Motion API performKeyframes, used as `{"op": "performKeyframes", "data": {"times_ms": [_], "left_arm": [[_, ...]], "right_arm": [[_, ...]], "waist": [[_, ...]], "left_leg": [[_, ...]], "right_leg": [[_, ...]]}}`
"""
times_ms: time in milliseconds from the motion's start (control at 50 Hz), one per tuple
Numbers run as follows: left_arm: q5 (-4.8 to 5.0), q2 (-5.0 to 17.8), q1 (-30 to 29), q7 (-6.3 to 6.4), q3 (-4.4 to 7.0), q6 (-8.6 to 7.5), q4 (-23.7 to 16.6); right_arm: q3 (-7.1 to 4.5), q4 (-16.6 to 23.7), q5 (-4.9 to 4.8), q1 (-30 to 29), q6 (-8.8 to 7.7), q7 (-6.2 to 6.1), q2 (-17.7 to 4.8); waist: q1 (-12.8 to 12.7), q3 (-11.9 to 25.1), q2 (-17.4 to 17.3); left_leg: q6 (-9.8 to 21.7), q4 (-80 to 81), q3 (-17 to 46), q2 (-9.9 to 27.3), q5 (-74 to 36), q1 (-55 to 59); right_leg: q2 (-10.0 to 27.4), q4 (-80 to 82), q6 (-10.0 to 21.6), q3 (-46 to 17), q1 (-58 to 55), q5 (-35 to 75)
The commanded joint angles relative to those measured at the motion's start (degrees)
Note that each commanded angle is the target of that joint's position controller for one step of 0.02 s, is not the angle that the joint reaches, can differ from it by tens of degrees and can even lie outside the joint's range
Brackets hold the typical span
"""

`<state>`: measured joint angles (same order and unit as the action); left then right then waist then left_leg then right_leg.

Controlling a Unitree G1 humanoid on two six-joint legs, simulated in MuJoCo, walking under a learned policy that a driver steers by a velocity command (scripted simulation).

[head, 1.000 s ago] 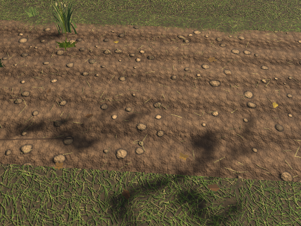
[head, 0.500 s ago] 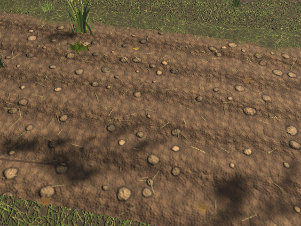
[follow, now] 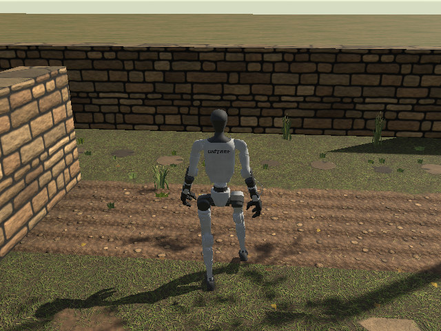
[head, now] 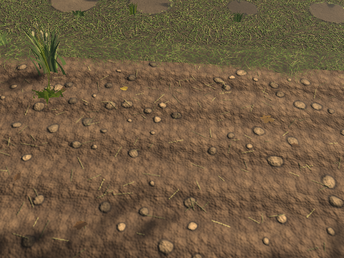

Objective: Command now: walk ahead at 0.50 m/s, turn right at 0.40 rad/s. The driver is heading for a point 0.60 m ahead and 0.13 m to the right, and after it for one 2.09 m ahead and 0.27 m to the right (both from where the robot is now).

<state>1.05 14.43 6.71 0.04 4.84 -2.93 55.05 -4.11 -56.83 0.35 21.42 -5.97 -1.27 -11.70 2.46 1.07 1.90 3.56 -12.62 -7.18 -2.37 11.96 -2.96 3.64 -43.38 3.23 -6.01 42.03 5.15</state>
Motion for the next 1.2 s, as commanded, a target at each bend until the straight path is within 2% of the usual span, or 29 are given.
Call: {"op": "performKeyframes", "data": {"times_ms": [20, 120, 160, 200, 220, 240, 260, 280, 300, 320, 340, 400, 500, 560, 620, 660, 680, 700, 720, 740, 760, 800, 880, 940, 1000, 1060, 1100, 1140, 1200], "left_arm": [[-0.15, 0.41, -6.67, -1.06, -0.35, -0.46, -4.76], [0.25, 0.16, -12.79, -2.80, -0.88, -0.60, -8.62], [0.24, 1.61, -10.86, -3.39, -0.16, -0.76, -9.34], [0.54, 5.87, 1.29, -3.46, 2.10, -0.71, -7.10], [0.28, 10.33, 11.28, -2.54, 4.08, -0.26, -5.15], [0.39, 16.01, 15.94, -1.68, 5.03, -0.07, -4.60], [0.03, 13.20, 18.19, -1.32, 3.78, -0.01, -4.53], [-0.50, 9.62, 15.98, -0.89, 2.78, -0.38, -4.72], [-0.26, 6.82, 11.26, -0.87, 2.09, -0.85, -5.96], [-0.13, 4.96, 6.66, -1.03, 1.48, -1.12, -7.17], [-0.25, 3.54, 4.74, -0.88, 0.90, -1.31, -7.96], [0.07, 6.58, 5.12, 0.01, 1.34, -1.27, -8.68], [0.02, 7.65, 10.79, 0.93, 1.65, -0.91, -6.93], [0.26, 7.25, 13.94, 0.62, 1.45, -1.08, -5.02], [0.16, 7.43, 14.88, 0.96, 1.51, -0.85, -4.05], [-0.22, 7.45, 13.32, 1.34, 1.49, -0.35, -4.30], [-0.55, 6.62, 12.36, 1.28, 1.07, -0.32, -5.07], [-1.47, 4.29, 13.99, 1.29, 0.19, -0.55, -6.04], [-0.50, 0.56, 24.87, 0.89, -1.15, -1.08, -3.24], [0.24, 6.14, 24.31, 0.79, -0.10, -0.92, -2.09], [0.65, 8.29, 17.32, 0.99, 0.53, -0.39, -3.60], [-0.58, 7.16, 11.33, 1.73, 0.75, 1.02, -4.90], [-0.88, 1.71, 13.58, 2.53, -0.13, 2.85, -4.15], [-1.00, 2.49, 10.96, 2.72, -0.24, 3.55, -4.02], [-1.11, 3.37, 7.98, 2.65, 0.01, 4.31, -3.79], [-2.39, 4.06, 5.99, 2.69, -0.01, 3.90, -3.75], [-1.23, 9.01, 5.24, 2.89, 0.99, 3.71, -2.86], [-1.31, 4.59, 5.18, 2.41, 0.24, 3.10, -1.69], [-1.37, 4.25, 3.78, 2.10, 0.00, 1.89, -0.66]], "right_arm": [[-1.42, 1.64, -0.27, 0.00, -0.87, -0.73, -7.50], [-2.21, -0.31, -0.70, 2.71, 0.82, -0.87, -8.82], [-2.68, 0.32, -1.16, 1.13, 1.28, -1.40, -10.48], [-2.82, 1.29, -1.35, -1.13, 1.84, -1.68, -12.01], [-2.59, 2.57, -1.16, -2.50, 1.42, -1.64, -12.18], [0.17, 5.58, 0.49, 1.66, -0.27, 0.00, -4.01], [0.10, 6.56, -1.77, -1.95, -3.06, 1.28, -6.06], [-0.88, 8.47, -3.63, -8.27, -4.46, 1.76, -9.31], [-0.84, 8.86, -3.12, -10.06, -4.88, 1.43, -9.34], [-1.41, 8.62, -1.45, -11.22, -4.61, 0.76, -9.52], [-1.91, 8.86, -0.71, -10.76, -3.77, 0.42, -9.67], [-1.77, 10.33, -0.05, -10.97, -1.92, 0.14, -7.18], [-0.08, 12.79, 0.00, -21.59, -1.68, 0.97, -4.27], [-0.05, 14.17, -0.99, -25.21, -1.75, 1.48, -5.79], [-0.56, 15.14, -0.68, -25.74, -2.20, 1.92, -8.64], [-1.29, 13.52, 0.32, -19.73, -2.76, 1.88, -10.32], [-1.90, 11.83, 1.27, -13.41, -3.10, 1.91, -12.03], [-2.36, 10.72, 2.45, -5.73, -3.16, 1.99, -15.02], [-2.34, 8.77, 1.57, -1.35, -2.28, 2.69, -15.10], [-1.65, 8.84, -0.19, -0.94, -1.46, 3.08, -11.96], [-0.96, 9.76, -0.79, -6.36, -0.98, 2.96, -10.16], [0.61, 10.61, 0.11, -14.49, -0.20, 2.83, -7.03], [0.91, 8.52, 1.47, -17.21, 0.15, 2.67, -7.30], [0.50, 7.23, 0.73, -16.59, 1.16, 1.87, -9.39], [0.84, 6.32, 0.32, -16.83, 2.36, 1.44, -9.15], [1.80, 4.64, -0.01, -14.55, 2.83, 1.41, -6.94], [1.57, 3.76, 0.30, -9.77, 2.78, 1.50, -6.91], [1.58, 3.77, 0.18, -12.73, 3.45, 0.82, -7.23], [1.62, 2.90, 0.44, -11.84, 4.22, 0.28, -6.71]], "waist": [[0.02, -4.23, -4.98], [1.41, -7.14, -5.20], [-0.87, -4.64, -7.90], [-7.87, 2.43, -8.80], [-12.62, 8.20, -5.42], [-8.19, 14.81, 9.62], [-9.82, 20.80, 7.61], [-10.60, 13.31, 5.70], [-8.27, 9.32, 1.46], [-5.62, 5.16, -1.93], [-3.55, 4.03, -2.44], [-1.23, 1.03, -1.78], [-5.88, -1.02, 1.47], [-7.51, -2.31, 2.45], [-6.45, -2.94, 3.10], [-2.88, 0.44, 3.46], [-0.07, 5.61, 2.04], [1.66, 13.71, -4.72], [0.12, 23.19, -19.59], [1.10, 23.04, -12.97], [1.08, 13.63, -8.11], [-1.99, 5.13, -2.69], [-5.58, 5.73, -8.97], [-4.73, 7.91, -8.58], [-4.18, 4.53, -7.84], [-4.35, 0.13, -5.57], [-0.29, -0.68, 1.98], [-2.21, -1.63, 1.80], [-1.51, -0.27, 2.75]], "left_leg": [[4.46, 6.27, 2.88, 15.47, -12.86, -1.81], [3.87, 0.18, -0.35, 18.71, -25.70, 9.27], [2.90, -6.67, -2.35, 19.03, -47.28, 10.14], [0.85, -23.73, -4.45, 17.23, -60.10, 7.23], [-1.46, -39.44, -4.38, 15.29, -47.93, -6.04], [-5.43, -63.06, -1.11, 3.48, 5.91, -32.98], [-4.38, -71.92, 11.29, -0.18, 20.68, -41.58], [-2.59, -70.56, 13.27, 3.67, 15.73, -47.40], [-1.96, -64.75, 13.15, 6.36, 10.56, -44.83], [-2.51, -59.16, 12.35, 7.82, 8.40, -40.65], [-3.22, -56.14, 12.33, 8.93, 7.13, -36.14], [-5.92, -46.56, 10.47, 9.01, 5.23, -32.84], [-6.13, -22.49, 6.98, 5.10, -18.13, -25.45], [-4.72, -17.58, 8.27, 4.79, -20.81, -25.53], [-2.09, -14.58, 9.55, 4.79, -14.80, -27.37], [0.19, -11.70, 7.68, 2.50, -15.01, -19.33], [2.08, -12.88, 8.62, 4.60, -26.00, -8.51], [6.62, -17.58, 18.26, 14.54, -45.02, 9.73], [16.62, -16.46, 36.21, 27.54, -52.91, 24.81], [15.73, -13.64, 40.31, 26.46, -39.69, 22.56], [13.09, -12.04, 33.21, 23.98, -35.26, 14.21], [10.66, -8.09, 24.22, 19.15, -35.46, -1.41], [9.45, -4.87, 14.82, 14.04, -40.44, -12.00], [9.26, -3.53, 14.04, 14.09, -30.88, -12.20], [7.90, -1.24, 15.33, 13.39, -7.30, -15.33], [3.02, -1.91, 15.62, 10.06, 9.53, -18.55], [-0.06, -3.97, 11.28, 4.60, 9.83, -19.19], [-1.11, -7.40, 8.60, 3.63, 5.42, -13.75], [-0.96, -10.21, 7.72, 3.46, -2.23, -10.89]], "right_leg": [[-0.23, 5.37, -0.20, 2.91, -1.82, 4.95], [-1.23, 9.81, 1.85, 7.49, 1.53, -5.46], [-4.35, 9.90, 3.94, 11.92, -5.77, -12.04], [-8.68, 12.79, 7.00, 13.95, -23.55, -11.81], [-4.09, 14.20, 10.44, 4.33, -42.22, -10.31], [11.96, 17.19, 21.91, -26.69, -64.61, -15.43], [16.46, 26.22, 24.44, -41.68, -69.43, -19.16], [13.48, 26.51, 20.30, -31.47, -65.47, -15.22], [10.58, 26.52, 17.35, -23.28, -57.19, -10.34], [8.28, 27.61, 15.79, -17.97, -47.56, -4.06], [6.74, 28.99, 15.35, -14.93, -41.50, -0.59], [5.52, 31.20, 15.41, -12.13, -32.03, 2.70], [0.65, 31.51, 10.51, -4.45, -26.10, 0.12], [3.26, 30.90, 9.64, -7.28, -30.39, -5.58], [6.47, 26.02, 8.21, -9.95, -38.54, -0.60], [4.37, 17.31, 5.65, -8.58, -41.20, 15.55], [1.05, 8.60, 3.67, -6.60, -38.38, 17.70], [-4.20, -7.60, 0.77, -3.83, -26.07, 1.54], [-11.05, -25.90, -2.72, -2.38, -12.49, -42.53], [-8.72, -31.35, -2.88, -7.01, -8.90, -43.76], [-6.55, -31.91, -3.47, -5.19, -5.45, -39.90], [-1.67, -24.64, -4.47, -1.00, -8.61, -33.55], [-0.48, -7.05, -5.69, 2.19, -22.11, -27.85], [-0.68, 1.68, -5.86, 2.95, -26.84, -20.70], [-0.71, 8.39, -4.99, 3.36, -29.76, -16.92], [0.83, 19.23, -2.84, 1.88, -34.58, -10.00], [2.64, 17.78, -0.57, 0.49, -34.18, -11.68], [0.99, 20.15, -1.71, 1.07, -28.48, -17.21], [0.63, 19.39, -2.48, 1.49, -29.28, -10.03]]}}
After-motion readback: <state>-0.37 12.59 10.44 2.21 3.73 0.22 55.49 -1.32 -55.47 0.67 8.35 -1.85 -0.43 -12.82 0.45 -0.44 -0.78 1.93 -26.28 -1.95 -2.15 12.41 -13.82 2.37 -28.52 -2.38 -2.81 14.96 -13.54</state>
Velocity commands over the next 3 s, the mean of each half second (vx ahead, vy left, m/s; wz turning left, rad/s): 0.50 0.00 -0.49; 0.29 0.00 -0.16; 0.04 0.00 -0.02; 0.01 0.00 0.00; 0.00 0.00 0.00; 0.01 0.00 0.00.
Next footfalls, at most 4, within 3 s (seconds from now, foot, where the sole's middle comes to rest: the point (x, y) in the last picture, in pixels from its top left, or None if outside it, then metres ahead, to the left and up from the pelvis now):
0.22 right None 0.29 -0.14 -0.79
0.68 left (172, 228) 0.63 -0.02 -0.79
1.06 right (231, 246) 0.56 -0.25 -0.79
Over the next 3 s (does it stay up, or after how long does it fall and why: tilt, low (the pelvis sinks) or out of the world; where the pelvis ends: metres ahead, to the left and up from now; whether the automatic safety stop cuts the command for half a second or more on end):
stays up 0.57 -0.11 -0.01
